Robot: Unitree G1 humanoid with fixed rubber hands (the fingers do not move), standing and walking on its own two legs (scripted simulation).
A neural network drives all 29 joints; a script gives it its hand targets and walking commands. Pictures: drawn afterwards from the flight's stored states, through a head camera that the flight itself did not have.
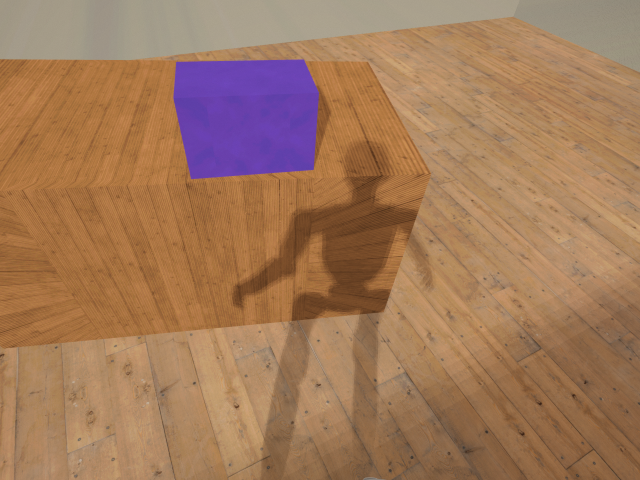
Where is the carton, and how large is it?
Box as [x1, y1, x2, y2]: [173, 59, 318, 178]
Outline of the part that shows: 303,59 176,62 173,98 191,178 313,169 318,92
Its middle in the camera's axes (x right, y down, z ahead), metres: -0.17 -0.29 +0.91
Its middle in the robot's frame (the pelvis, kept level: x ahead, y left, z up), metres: +0.90 +0.16 +0.00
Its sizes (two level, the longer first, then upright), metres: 0.292 0.171 0.198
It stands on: a pedestal, 0.64 m high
